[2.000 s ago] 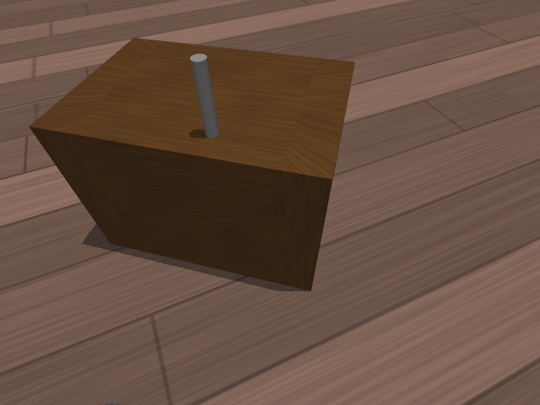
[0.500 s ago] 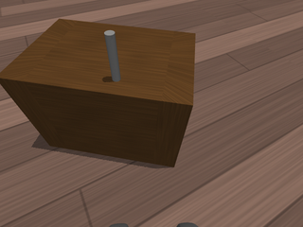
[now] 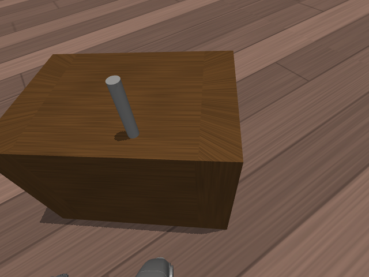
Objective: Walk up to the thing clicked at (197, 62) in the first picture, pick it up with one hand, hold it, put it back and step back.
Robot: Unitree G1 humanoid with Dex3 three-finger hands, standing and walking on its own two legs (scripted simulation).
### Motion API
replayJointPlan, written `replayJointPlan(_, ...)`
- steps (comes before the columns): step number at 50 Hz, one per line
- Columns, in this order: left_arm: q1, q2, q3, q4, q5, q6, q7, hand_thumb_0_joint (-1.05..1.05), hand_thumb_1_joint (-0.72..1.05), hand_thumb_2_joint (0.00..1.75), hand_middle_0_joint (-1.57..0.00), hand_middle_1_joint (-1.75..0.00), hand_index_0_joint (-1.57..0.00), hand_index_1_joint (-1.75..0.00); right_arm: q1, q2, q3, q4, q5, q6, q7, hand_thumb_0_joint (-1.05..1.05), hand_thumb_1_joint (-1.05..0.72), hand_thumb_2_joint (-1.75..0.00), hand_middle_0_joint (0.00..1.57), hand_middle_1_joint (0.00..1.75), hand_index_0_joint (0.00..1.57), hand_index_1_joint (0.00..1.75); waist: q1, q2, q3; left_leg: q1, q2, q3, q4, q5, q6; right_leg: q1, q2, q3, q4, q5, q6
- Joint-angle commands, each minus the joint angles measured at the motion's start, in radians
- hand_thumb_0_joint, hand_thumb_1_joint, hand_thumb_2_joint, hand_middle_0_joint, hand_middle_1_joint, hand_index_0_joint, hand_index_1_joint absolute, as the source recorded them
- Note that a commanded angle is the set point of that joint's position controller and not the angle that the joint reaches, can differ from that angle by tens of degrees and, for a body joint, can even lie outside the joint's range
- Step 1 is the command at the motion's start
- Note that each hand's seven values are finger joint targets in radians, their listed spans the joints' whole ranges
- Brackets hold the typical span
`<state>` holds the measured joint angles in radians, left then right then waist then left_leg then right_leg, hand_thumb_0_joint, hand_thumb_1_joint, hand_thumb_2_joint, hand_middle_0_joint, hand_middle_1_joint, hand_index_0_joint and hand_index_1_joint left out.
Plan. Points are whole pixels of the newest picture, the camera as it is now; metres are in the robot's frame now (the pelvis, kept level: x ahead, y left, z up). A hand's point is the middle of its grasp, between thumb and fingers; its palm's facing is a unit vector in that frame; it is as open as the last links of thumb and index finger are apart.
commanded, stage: walk up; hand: left
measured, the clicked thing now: (124, 110) +0.56 +0.22 +0.00
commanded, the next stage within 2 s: stand in 1.74 s
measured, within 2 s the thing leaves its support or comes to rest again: neither
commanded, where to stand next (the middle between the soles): +0.14 +0.03 m, yaw -3 degrees
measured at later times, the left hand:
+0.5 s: hand (72, 260) +0.18 +0.33 -0.16, palm faces -0.11 -0.91 -0.39, open 7.4 cm
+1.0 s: hand (94, 232) +0.24 +0.28 -0.14, palm faces -0.11 -0.94 -0.32, open 7.4 cm
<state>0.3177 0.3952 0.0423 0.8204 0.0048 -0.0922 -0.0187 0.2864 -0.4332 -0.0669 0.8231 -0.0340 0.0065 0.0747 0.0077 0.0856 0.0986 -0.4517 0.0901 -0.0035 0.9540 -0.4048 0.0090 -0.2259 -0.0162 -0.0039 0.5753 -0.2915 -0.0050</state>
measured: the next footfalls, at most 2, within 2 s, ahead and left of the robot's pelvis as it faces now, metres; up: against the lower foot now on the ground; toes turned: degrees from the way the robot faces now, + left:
left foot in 0.12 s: +0.18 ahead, +0.18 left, +0.00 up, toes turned -1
right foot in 0.42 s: +0.14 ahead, -0.06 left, +0.00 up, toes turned -6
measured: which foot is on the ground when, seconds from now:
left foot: up 0.00-0.10, down 0.12-1.00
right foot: down 0.00-0.14, up 0.16-0.40, down 0.42-1.00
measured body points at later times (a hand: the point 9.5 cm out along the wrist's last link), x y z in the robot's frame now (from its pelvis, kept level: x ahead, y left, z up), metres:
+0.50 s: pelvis +0.09 +0.06 -0.02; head +0.12 +0.06 +0.43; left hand +0.18 +0.38 -0.13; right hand +0.16 -0.26 -0.13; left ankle +0.14 +0.18 -0.73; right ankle +0.10 -0.06 -0.73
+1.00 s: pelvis +0.10 +0.05 +0.01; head +0.11 +0.04 +0.46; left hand +0.24 +0.33 -0.11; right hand +0.16 -0.27 -0.12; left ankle +0.14 +0.18 -0.73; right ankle +0.10 -0.06 -0.73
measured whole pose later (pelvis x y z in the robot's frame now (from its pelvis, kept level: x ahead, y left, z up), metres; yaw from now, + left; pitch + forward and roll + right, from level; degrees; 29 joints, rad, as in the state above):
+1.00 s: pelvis +0.10 +0.05 +0.01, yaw -6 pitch -3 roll +0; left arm 0.06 0.34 0.02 1.05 0.00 0.01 -0.03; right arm 0.11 -0.39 0.01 1.08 0.00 -0.03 0.00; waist -0.01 0.00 0.07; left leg -0.20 0.06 0.07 0.47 -0.21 -0.03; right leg -0.18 0.00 -0.03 0.49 -0.26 -0.02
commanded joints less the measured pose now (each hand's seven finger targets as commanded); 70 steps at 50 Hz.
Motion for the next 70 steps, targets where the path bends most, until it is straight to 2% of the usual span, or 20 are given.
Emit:
replayJointPlan(1, 0.022, 0.321, 0.09, -0.08, 0.011, -0.02, 0.028, 0.0, 0.9, 0.9, -0.2, -0.3, -0.2, -0.3, 0.002, -0.158, -0.066, -0.087, 0.002, -0.029, 0.0, 0.0, -0.9, -0.9, 0.2, 0.3, 0.2, 0.3, 0.008, -0.249, -0.022, 0.044, 0.02, 0.028, -0.164, 0.09, -0.008, -0.096, -0.21, 0.188, -0.191, 0.137, -0.217)
replayJointPlan(4, -0.044, 0.293, 0.064, -0.097, 0.009, 0.001, 0.028, 0.0, 0.9, 0.9, -0.2, -0.3, -0.2, -0.3, 0.066, -0.137, -0.07, -0.048, 0.015, -0.047, -0.022, 0.0, -0.9, -0.9, 0.2, 0.3, 0.2, 0.3, -0.048, -0.223, -0.072, 0.286, -0.043, 0.092, -0.333, 0.248, -0.002, -0.211, -0.159, 0.104, -0.018, 0.262, -0.164)
replayJointPlan(5, -0.037, 0.247, 0.047, -0.099, 0.011, 0.01, 0.03, 0.0, 0.9, 0.9, -0.2, -0.3, -0.2, -0.3, 0.112, -0.153, -0.078, -0.025, 0.012, -0.053, -0.034, 0.0, -0.9, -0.9, 0.2, 0.3, 0.2, 0.3, -0.074, -0.145, -0.101, 0.369, -0.074, 0.107, -0.373, 0.268, 0.006, -0.233, -0.115, 0.075, 0.099, 0.216, -0.122)
replayJointPlan(6, 0.012, 0.186, 0.026, -0.094, 0.007, 0.016, 0.033, 0.0, 0.9, 0.9, -0.2, -0.3, -0.2, -0.3, 0.156, -0.205, -0.088, -0.015, 0.004, -0.061, -0.046, 0.0, -0.9, -0.9, 0.2, 0.3, 0.2, 0.3, -0.089, 0.039, -0.132, 0.419, 0.025, -0.029, -0.483, 0.228, 0.033, -0.271, -0.049, 0.01, 0.288, 0.113, -0.08)
replayJointPlan(7, 0.049, 0.13, 0.01, -0.099, -0.007, 0.024, 0.039, 0.0, 0.9, 0.9, -0.2, -0.3, -0.2, -0.3, 0.129, -0.281, -0.095, -0.047, -0.004, -0.069, -0.052, 0.0, -0.9, -0.9, 0.2, 0.3, 0.2, 0.3, -0.067, 0.213, -0.141, 0.41, 0.301, -0.459, -0.633, 0.152, 0.136, -0.39, 0.083, 0.007, 0.466, -0.217, -0.025)
replayJointPlan(8, 0.058, 0.237, 0.038, -0.051, -0.008, 0.038, 0.055, 0.0, 0.9, 0.9, -0.2, -0.3, -0.2, -0.3, 0.07, -0.325, -0.101, -0.06, 0.023, -0.067, -0.05, 0.0, -0.9, -0.9, 0.2, 0.3, 0.2, 0.3, -0.055, 0.121, -0.148, 0.285, 0.378, -0.543, -0.639, 0.09, 0.263, -0.294, 0.037, 0.114, 0.549, -0.318, -0.038)
replayJointPlan(12, 0.08, 0.222, 0.038, 0.025, -0.017, 0.041, 0.045, 0.0, 0.9, 0.9, -0.2, -0.3, -0.2, -0.3, -0.04, -0.245, -0.059, -0.059, 0.02, -0.066, -0.074, 0.0, -0.9, -0.9, 0.2, 0.3, 0.2, 0.3, 0.003, 0.13, -0.076, 0.211, 0.216, -0.18, -0.511, 0.349, 0.186, -0.254, -0.028, 0.073, 0.407, -0.238, -0.041)
replayJointPlan(15, 0.047, 0.196, 0.042, 0.038, -0.005, 0.058, 0.029, 0.0, 0.9, 0.9, -0.2, -0.3, -0.2, -0.3, -0.049, -0.245, -0.05, -0.057, 0.016, -0.066, -0.08, 0.0, -0.9, -0.9, 0.2, 0.3, 0.2, 0.3, -0.009, 0.142, -0.101, 0.175, 0.218, -0.148, -0.488, 0.434, 0.186, -0.165, -0.017, 0.003, 0.283, -0.193, -0.031)
replayJointPlan(19, 0.036, 0.191, 0.058, 0.054, 0.013, 0.072, 0.023, 0.0, 0.9, 0.9, -0.2, -0.3, -0.2, -0.3, -0.103, -0.238, -0.037, -0.071, 0.03, -0.054, -0.086, 0.0, -0.9, -0.9, 0.2, 0.3, 0.2, 0.3, 0.022, 0.071, -0.156, 0.131, 0.211, -0.123, -0.398, 0.408, 0.162, -0.026, 0.012, -0.038, 0.092, -0.053, -0.047)
replayJointPlan(21, 0.02, 0.241, 0.079, 0.044, 0.03, 0.065, 0.026, 0.0, 0.9, 0.9, -0.2, -0.3, -0.2, -0.3, -0.087, -0.191, -0.02, -0.064, 0.042, -0.047, -0.09, 0.0, -0.9, -0.9, 0.2, 0.3, 0.2, 0.3, 0.034, -0.042, -0.162, 0.052, 0.168, -0.084, -0.284, 0.35, 0.092, 0.052, -0.058, 0.093, -0.051, 0.04, -0.09)
replayJointPlan(22, -0.05, 0.305, 0.087, 0.019, 0.033, 0.059, 0.024, 0.0, 0.9, 0.9, -0.2, -0.3, -0.2, -0.3, -0.089, -0.147, -0.012, -0.062, 0.051, -0.043, -0.091, 0.0, -0.9, -0.9, 0.2, 0.3, 0.2, 0.3, 0.001, -0.194, -0.129, -0.008, 0.045, 0.004, -0.185, 0.188, 0.024, -0.002, -0.192, 0.331, -0.118, 0.087, -0.158)
replayJointPlan(23, -0.112, 0.308, 0.079, 0.01, 0.018, 0.064, 0.018, 0.0, 0.9, 0.9, -0.2, -0.3, -0.2, -0.3, -0.114, -0.157, -0.017, -0.04, 0.054, -0.037, -0.102, 0.0, -0.9, -0.9, 0.2, 0.3, 0.2, 0.3, -0.005, -0.235, -0.093, 0.115, -0.048, 0.062, -0.122, -0.085, 0.019, -0.162, -0.272, 0.375, -0.133, 0.131, -0.251)
replayJointPlan(24, -0.161, 0.278, 0.065, -0.004, 0.019, 0.063, 0.014, 0.0, 0.9, 0.9, -0.2, -0.3, -0.2, -0.3, -0.081, -0.16, -0.02, -0.013, 0.047, -0.039, -0.103, 0.0, -0.9, -0.9, 0.2, 0.3, 0.2, 0.3, -0.032, -0.23, -0.095, 0.169, -0.043, 0.038, -0.132, -0.097, 0.023, -0.185, -0.267, 0.351, -0.103, 0.189, -0.254)
replayJointPlan(26, -0.183, 0.247, 0.052, 0.007, 0.013, 0.069, 0.019, 0.0, 0.9, 0.9, -0.2, -0.3, -0.2, -0.3, -0.062, -0.162, -0.017, 0.023, 0.049, -0.052, -0.098, 0.0, -0.9, -0.9, 0.2, 0.3, 0.2, 0.3, -0.039, -0.187, -0.106, 0.202, -0.027, 0.027, -0.289, 0.135, 0.032, -0.15, -0.178, 0.2, -0.026, 0.276, -0.168)
replayJointPlan(28, -0.179, 0.204, 0.042, 0.014, 0.006, 0.076, 0.016, 0.0, 0.9, 0.9, -0.2, -0.3, -0.2, -0.3, -0.042, -0.205, -0.02, 0.048, 0.035, -0.068, -0.099, 0.0, -0.9, -0.9, 0.2, 0.3, 0.2, 0.3, -0.032, -0.134, -0.158, 0.252, 0.108, -0.149, -0.422, 0.278, 0.091, -0.15, -0.081, 0.104, 0.093, 0.211, -0.071)
replayJointPlan(29, -0.152, 0.205, 0.046, 0.031, 0.003, 0.083, 0.015, 0.0, 0.9, 0.9, -0.2, -0.3, -0.2, -0.3, -0.065, -0.245, -0.022, 0.051, 0.035, -0.072, -0.097, 0.0, -0.9, -0.9, 0.2, 0.3, 0.2, 0.3, -0.008, -0.077, -0.174, 0.207, 0.187, -0.252, -0.453, 0.277, 0.159, -0.104, -0.031, 0.057, 0.166, 0.085, -0.049)
replayJointPlan(31, -0.127, 0.193, 0.044, 0.061, 0.007, 0.083, 0.018, 0.0, 0.9, 0.9, -0.2, -0.3, -0.2, -0.3, -0.134, -0.237, -0.013, 0.053, 0.032, -0.073, -0.094, 0.0, -0.9, -0.9, 0.2, 0.3, 0.2, 0.3, 0.026, -0.05, -0.148, 0.172, 0.198, -0.24, -0.45, 0.344, 0.161, -0.051, -0.038, 0.057, 0.111, 0.053, -0.05)
replayJointPlan(35, -0.202, 0.22, 0.041, 0.073, 0.002, 0.076, 0.009, 0.0, 0.9, 0.9, -0.2, -0.3, -0.2, -0.3, -0.163, -0.178, 0.01, 0.093, 0.037, -0.063, -0.095, 0.0, -0.9, -0.9, 0.2, 0.3, 0.2, 0.3, -0.007, -0.08, -0.116, 0.167, 0.028, -0.033, -0.411, 0.202, 0.03, -0.042, -0.129, 0.177, -0.063, 0.147, -0.115)
replayJointPlan(41, -0.265, 0.203, 0.026, 0.123, 0.004, 0.077, 0.008, 0.0, 0.9, 0.9, -0.2, -0.3, -0.2, -0.3, -0.183, -0.164, 0.026, 0.151, 0.036, -0.065, -0.087, 0.0, -0.9, -0.9, 0.2, 0.3, 0.2, 0.3, -0.01, -0.125, -0.138, 0.244, 0.046, -0.029, -0.493, 0.266, 0.034, 0.009, -0.115, 0.141, -0.149, 0.153, -0.07)
replayJointPlan(70, -0.299, 0.161, 0.028, 0.244, 0.003, 0.087, 0.003, 0.0, 0.9, 0.9, -0.2, -0.3, -0.2, -0.3, -0.236, -0.142, 0.031, 0.251, 0.027, -0.062, -0.093, 0.0, -0.9, -0.9, 0.2, 0.3, 0.2, 0.3, -0.006, -0.097, -0.143, 0.351, 0.065, -0.028, -0.658, 0.319, 0.009, 0.092, -0.108, 0.094, -0.312, 0.187, -0.025)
